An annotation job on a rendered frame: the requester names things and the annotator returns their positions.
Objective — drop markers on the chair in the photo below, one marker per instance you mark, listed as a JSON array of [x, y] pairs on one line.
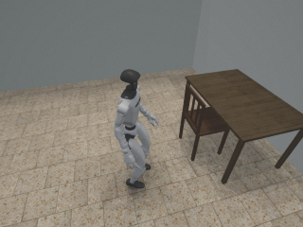
[[203, 121]]

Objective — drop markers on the table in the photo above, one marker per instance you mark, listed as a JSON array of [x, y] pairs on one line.
[[248, 109]]

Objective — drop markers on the humanoid robot torso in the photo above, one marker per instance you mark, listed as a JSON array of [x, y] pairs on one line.
[[131, 127]]

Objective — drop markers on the robot right upper arm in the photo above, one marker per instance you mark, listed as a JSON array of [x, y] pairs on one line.
[[121, 112]]

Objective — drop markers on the left robot forearm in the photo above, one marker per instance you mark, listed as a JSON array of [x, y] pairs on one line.
[[144, 111]]

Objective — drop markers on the left robot foot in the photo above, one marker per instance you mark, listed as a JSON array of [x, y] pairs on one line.
[[148, 167]]

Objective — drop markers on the right robot forearm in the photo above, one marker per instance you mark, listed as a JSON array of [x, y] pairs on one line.
[[120, 136]]

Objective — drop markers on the right robot hand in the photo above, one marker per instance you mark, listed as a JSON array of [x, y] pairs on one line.
[[129, 159]]

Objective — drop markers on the left robot hand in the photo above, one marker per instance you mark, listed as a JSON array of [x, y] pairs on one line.
[[151, 118]]

